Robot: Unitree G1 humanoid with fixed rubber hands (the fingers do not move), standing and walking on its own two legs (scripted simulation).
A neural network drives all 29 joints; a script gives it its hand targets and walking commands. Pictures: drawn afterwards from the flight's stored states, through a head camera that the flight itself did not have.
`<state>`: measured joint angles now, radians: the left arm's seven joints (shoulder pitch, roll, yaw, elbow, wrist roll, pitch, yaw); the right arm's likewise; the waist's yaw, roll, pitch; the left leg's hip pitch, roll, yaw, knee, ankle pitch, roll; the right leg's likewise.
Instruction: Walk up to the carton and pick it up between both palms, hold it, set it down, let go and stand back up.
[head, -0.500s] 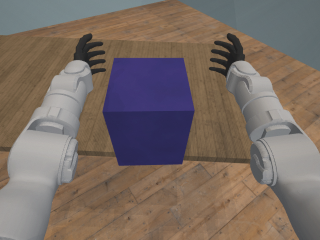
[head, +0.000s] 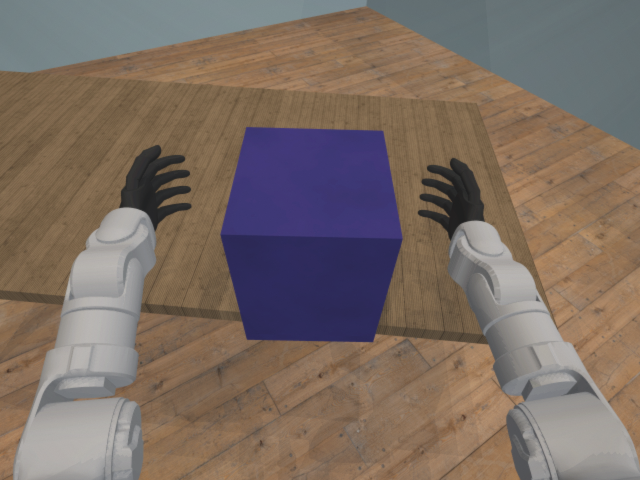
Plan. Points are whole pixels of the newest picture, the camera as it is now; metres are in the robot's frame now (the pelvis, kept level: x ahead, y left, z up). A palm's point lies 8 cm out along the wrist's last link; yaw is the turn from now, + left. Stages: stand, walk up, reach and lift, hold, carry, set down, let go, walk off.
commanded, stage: set down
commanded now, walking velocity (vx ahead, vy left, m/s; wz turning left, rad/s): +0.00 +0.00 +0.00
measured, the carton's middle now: (312, 239) +0.45 +0.00 +0.03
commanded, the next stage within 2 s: none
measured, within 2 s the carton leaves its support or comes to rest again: neither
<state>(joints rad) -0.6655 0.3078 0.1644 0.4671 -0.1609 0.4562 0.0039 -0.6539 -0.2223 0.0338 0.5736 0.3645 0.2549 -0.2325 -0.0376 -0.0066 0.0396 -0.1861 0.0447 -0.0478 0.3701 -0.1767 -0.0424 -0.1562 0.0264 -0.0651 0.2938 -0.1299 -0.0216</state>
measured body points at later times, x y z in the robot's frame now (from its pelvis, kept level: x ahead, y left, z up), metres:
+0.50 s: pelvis -0.02 +0.01 +0.00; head -0.02 +0.02 +0.45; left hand +0.32 +0.21 +0.07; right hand +0.30 -0.19 +0.07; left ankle +0.01 +0.14 -0.75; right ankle +0.02 -0.10 -0.75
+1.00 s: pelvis +0.02 +0.01 +0.00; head +0.02 +0.02 +0.45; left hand +0.25 +0.22 -0.01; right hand +0.24 -0.19 -0.01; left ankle +0.01 +0.14 -0.75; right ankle +0.02 -0.10 -0.75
